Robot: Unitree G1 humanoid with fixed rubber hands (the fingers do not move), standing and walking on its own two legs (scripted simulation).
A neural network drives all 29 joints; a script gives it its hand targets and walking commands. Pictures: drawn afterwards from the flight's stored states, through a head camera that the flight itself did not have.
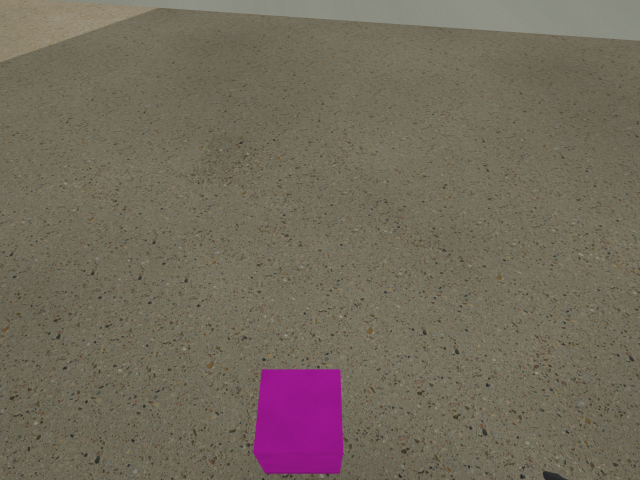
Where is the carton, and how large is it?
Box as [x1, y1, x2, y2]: [253, 369, 342, 473]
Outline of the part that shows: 262,370 253,452 265,473 339,473 342,456 339,369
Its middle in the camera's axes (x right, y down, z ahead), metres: -0.05 +0.49 +1.05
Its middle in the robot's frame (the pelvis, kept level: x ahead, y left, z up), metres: +0.38 +0.07 -0.65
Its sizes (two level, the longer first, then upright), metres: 0.210 0.200 0.250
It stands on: the floor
